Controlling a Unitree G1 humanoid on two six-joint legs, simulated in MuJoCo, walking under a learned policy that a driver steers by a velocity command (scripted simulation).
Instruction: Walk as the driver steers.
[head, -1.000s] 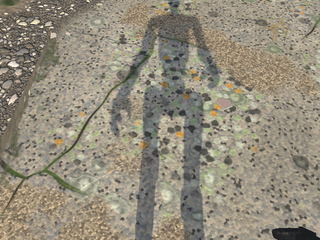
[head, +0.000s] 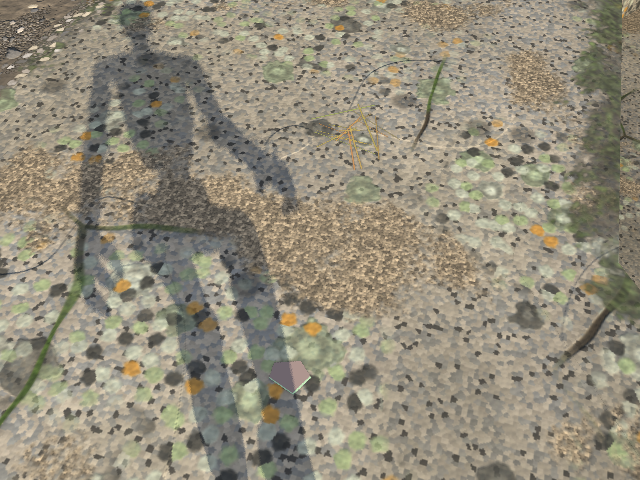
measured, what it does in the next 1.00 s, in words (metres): walks ahead: left foot, then right foot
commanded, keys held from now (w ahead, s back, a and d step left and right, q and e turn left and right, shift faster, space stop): w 0.48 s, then w+q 0.52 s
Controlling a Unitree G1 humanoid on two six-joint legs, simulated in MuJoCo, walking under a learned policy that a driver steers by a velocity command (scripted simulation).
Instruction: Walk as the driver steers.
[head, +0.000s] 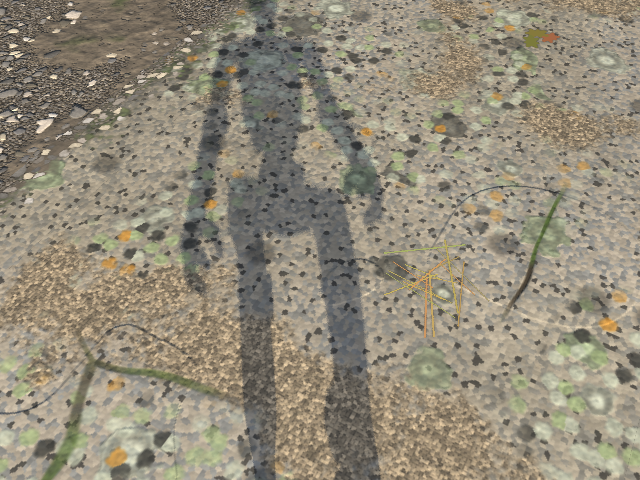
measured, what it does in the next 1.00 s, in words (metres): walks ahead: left foot, then right foot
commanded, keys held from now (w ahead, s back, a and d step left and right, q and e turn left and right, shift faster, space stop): w+q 0.10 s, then q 0.18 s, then e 0.72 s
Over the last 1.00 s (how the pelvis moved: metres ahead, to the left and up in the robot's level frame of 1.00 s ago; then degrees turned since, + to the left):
0.53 0.00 0.01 14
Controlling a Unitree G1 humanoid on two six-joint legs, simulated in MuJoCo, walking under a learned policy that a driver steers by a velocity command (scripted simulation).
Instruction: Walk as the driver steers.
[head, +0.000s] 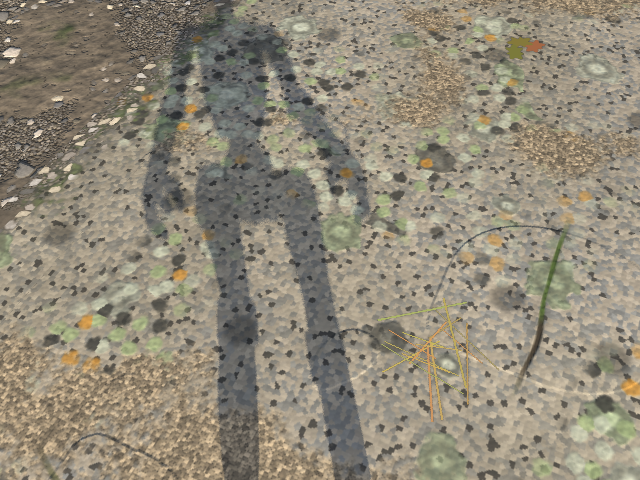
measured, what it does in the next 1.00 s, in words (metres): steps on the spot, turning right: left foot, then right foot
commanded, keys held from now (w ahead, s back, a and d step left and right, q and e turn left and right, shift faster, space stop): e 0.48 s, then no key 0.44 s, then w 0.08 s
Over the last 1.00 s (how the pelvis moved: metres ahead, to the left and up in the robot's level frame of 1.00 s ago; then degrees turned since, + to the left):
0.25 0.03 0.00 -4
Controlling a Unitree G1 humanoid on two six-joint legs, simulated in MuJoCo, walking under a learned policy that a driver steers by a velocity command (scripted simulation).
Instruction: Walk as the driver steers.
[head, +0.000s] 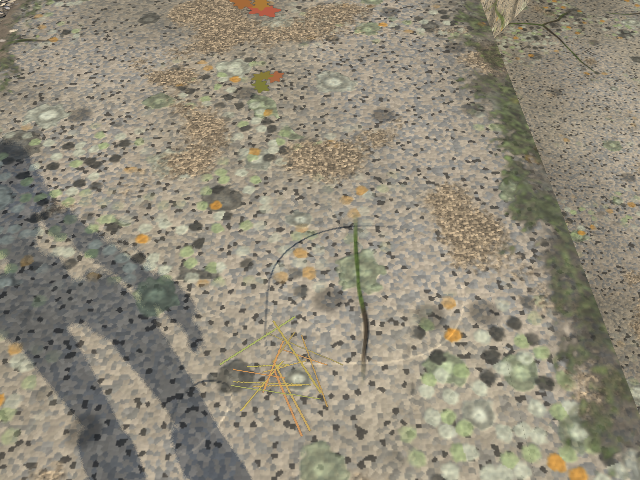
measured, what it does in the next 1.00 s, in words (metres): walks ahead: left foot, then right foot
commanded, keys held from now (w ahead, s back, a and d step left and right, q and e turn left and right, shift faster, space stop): w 1.00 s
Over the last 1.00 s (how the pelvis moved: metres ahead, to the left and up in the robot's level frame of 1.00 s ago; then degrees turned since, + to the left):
-0.03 0.01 0.00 -23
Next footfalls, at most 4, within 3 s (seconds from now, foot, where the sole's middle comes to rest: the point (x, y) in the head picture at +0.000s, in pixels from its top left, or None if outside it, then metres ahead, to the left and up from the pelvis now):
0.02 left None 0.01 0.11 -0.78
0.40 right None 0.22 -0.13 -0.78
0.92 left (318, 464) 0.55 0.04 -0.78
1.46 right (393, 339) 0.85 -0.14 -0.78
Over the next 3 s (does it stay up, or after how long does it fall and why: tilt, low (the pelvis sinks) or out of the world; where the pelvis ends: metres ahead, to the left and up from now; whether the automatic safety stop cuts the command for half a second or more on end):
stays up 1.44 0.19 0.00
